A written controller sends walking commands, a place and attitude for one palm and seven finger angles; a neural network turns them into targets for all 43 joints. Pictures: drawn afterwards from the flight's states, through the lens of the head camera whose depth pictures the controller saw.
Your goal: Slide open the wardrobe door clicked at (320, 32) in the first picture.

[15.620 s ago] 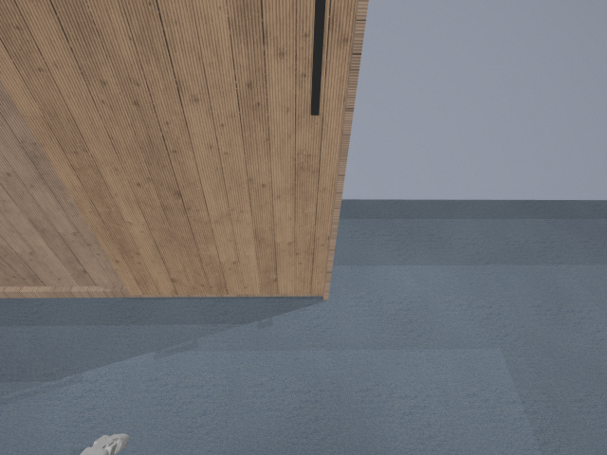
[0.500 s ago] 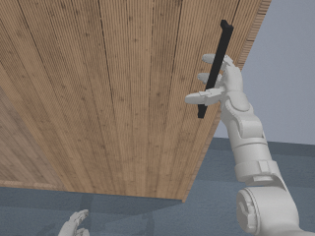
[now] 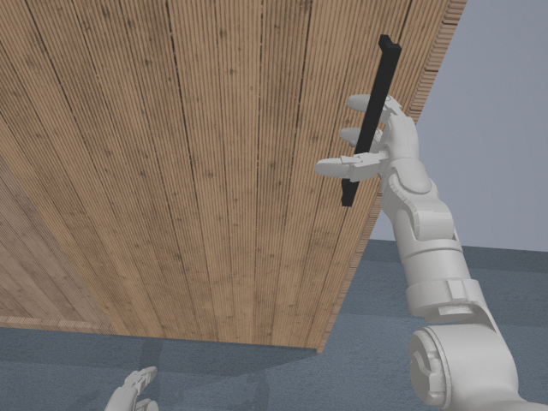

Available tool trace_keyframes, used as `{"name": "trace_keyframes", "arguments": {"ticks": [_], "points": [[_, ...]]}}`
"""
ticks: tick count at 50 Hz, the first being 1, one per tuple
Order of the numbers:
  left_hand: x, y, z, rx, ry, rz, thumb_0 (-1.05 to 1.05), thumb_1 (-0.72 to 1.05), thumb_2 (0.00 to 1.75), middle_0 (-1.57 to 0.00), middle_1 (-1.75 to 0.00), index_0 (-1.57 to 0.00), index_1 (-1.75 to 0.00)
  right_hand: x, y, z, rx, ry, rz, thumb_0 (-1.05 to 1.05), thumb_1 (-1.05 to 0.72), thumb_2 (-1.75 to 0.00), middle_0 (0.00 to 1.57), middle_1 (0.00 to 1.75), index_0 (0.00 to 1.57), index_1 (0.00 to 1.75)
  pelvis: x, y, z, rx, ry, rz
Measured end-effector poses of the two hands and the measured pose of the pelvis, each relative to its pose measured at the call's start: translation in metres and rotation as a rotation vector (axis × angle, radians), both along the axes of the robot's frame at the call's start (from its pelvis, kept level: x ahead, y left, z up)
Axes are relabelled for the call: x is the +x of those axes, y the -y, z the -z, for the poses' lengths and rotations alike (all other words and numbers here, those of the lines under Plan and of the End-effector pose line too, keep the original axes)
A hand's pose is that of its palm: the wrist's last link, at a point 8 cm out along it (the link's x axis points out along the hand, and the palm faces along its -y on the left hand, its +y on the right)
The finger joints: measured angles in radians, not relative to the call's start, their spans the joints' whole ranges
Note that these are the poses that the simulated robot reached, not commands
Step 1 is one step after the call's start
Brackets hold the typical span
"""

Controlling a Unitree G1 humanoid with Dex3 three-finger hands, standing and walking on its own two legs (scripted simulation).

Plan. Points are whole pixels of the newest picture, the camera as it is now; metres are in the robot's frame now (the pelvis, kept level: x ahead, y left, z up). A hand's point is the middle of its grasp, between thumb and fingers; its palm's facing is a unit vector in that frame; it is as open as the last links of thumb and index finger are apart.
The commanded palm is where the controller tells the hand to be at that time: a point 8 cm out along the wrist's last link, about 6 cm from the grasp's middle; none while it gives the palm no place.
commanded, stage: grip the handle and tug to test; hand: right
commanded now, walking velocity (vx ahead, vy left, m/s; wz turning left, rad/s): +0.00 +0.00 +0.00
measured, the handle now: (363, 132) +0.48 -0.09 +0.20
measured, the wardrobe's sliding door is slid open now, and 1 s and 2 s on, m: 0.00 0.00 0.01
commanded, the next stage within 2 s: tug the door sideways, standing still in 1.24 s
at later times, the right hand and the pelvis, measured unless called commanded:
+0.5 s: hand (356, 143) +0.43 -0.07 +0.22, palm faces -0.02 +1.00 +0.01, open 5.8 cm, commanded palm +0.40 -0.12 +0.21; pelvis +0.00 +0.00 +0.00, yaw +0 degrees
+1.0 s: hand (355, 143) +0.43 -0.07 +0.22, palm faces -0.02 +1.00 +0.02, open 5.3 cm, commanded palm +0.39 -0.12 +0.21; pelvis +0.00 +0.00 +0.00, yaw +0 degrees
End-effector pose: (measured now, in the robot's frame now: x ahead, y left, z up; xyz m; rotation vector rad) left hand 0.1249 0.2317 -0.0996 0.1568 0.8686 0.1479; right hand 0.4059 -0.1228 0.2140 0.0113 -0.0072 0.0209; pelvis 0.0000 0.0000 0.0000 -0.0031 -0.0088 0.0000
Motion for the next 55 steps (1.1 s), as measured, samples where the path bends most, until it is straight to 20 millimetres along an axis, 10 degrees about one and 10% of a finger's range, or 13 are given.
{"name": "trace_keyframes", "arguments": {"ticks": [28, 55], "points": [[-0.0006, 0.0012, -0.0017, 0.004, 0.006, -0.006, 0.01, 0.9, 0.9, -0.21, -0.3, -0.2, -0.3, -0.0004, 0.0035, -0.0015, -0.006, 0.002, 0.01, 0.01, -0.76, -0.84, 0.41, 1.37, 0.4, 1.36, -0.001, 0.0028, -0.0003, 0.002, -0.001, -0.001], [0.0018, -0.004, -0.0053, -0.004, 0.025, -0.029, 0.02, 0.9, 0.9, -0.21, -0.3, -0.2, -0.3, -0.0007, 0.0034, 0.0003, 0.012, 0.019, -0.006, 0.01, -0.78, -0.81, 0.37, 1.4, 0.38, 1.35, 0.0029, 0.0003, -0.0012, 0.0, 0.0, -0.02]]}}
